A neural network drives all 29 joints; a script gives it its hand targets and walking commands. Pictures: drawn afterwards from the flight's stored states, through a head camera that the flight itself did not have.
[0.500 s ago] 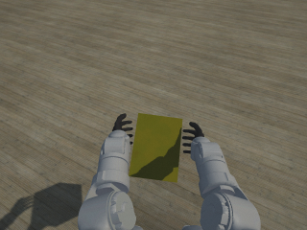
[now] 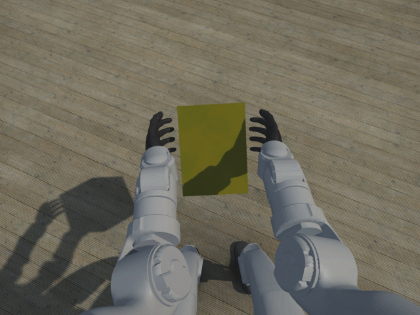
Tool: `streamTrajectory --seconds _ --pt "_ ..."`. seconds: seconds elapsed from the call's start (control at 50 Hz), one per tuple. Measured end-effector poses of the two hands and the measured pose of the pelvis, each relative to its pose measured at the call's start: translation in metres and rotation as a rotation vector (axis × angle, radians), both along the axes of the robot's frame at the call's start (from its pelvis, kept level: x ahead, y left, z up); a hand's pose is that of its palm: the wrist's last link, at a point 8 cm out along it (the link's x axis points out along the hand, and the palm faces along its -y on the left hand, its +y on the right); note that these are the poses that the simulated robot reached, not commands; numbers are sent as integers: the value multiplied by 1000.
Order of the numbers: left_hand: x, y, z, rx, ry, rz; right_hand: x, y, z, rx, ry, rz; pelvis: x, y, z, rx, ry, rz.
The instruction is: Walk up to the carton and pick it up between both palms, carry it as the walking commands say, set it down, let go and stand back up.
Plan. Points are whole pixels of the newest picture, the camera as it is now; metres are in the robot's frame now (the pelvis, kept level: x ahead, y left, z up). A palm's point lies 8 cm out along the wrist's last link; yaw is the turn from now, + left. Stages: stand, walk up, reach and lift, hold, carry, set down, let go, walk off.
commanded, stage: set down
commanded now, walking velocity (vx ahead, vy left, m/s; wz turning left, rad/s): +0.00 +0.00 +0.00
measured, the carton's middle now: (213, 148) +0.47 +0.04 -0.15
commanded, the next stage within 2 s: none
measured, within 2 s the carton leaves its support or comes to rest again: neither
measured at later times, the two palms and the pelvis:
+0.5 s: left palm (166, 144) +0.46 +0.15 -0.11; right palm (260, 145) +0.47 -0.08 -0.12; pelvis +0.11 +0.00 -0.02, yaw -1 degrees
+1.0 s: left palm (168, 150) +0.48 +0.16 -0.19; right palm (251, 153) +0.48 -0.07 -0.20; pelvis +0.07 +0.01 -0.10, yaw +0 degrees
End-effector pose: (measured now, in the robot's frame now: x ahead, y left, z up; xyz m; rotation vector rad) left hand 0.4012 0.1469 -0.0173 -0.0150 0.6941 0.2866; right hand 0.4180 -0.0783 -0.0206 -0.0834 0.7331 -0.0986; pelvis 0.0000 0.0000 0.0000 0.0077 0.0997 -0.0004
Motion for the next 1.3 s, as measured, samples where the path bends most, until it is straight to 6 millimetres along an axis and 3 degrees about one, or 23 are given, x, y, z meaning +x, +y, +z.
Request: streamTrajectory --seconds 0.16,0.4,0.52,0.6,0.7,0.84,1.08,1.3 --pt "31 9 -21 4 -20 16 32 9 -26 27 -18 10 25 -3 -13 5 103 6" --pt "58 -1 -85 -27 10 -15 51 -2 -90 53 15 -72 94 1 -23 -6 363 4" --pt "61 5 -97 -38 7 -11 50 5 -98 76 8 -127 112 6 -19 -1 446 -18" --pt "66 13 -103 -17 5 -16 58 12 -105 57 -13 -82 119 12 -27 -20 481 -14" --pt "76 18 -122 10 -6 -42 63 15 -132 32 -6 -33 112 15 -42 -18 509 -7" --pt "68 13 -147 -30 -5 -7 52 12 -158 41 11 -76 94 17 -58 -34 533 20" --pt "84 9 -184 -16 -49 -22 72 8 -193 33 -35 -67 55 9 -117 -10 498 17" --pt "98 9 -225 -13 -23 -28 84 8 -235 37 -10 -75 43 3 -158 -5 502 20"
